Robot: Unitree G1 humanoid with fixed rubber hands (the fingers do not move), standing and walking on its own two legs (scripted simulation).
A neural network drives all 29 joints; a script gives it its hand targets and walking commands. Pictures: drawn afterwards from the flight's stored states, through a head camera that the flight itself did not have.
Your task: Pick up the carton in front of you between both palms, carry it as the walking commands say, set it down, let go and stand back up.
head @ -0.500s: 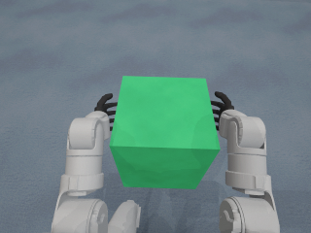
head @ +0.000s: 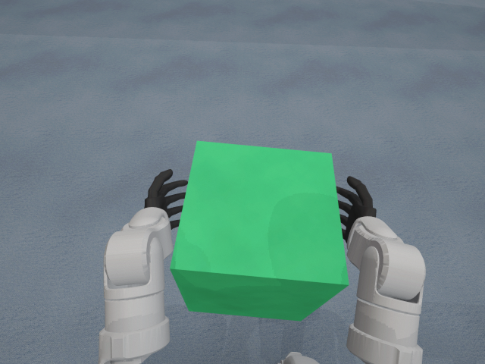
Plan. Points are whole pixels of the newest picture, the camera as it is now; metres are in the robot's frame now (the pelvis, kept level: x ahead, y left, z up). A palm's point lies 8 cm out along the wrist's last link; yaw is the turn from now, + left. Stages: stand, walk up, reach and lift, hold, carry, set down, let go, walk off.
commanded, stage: carry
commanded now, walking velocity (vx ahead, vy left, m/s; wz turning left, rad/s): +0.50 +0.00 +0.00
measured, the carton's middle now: (253, 239) +0.31 -0.01 +0.02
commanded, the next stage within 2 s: none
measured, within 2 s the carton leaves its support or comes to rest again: neither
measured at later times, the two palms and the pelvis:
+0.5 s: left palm (184, 113) +0.55 +0.13 +0.09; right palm (329, 114) +0.57 -0.17 +0.08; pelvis +0.30 -0.03 +0.00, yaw +3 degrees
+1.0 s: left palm (185, 33) +0.88 +0.17 +0.09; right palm (295, 35) +0.89 -0.13 +0.09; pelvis +0.62 +0.02 +0.00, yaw +1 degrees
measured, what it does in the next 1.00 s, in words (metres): walks ahead: right foot, then left foot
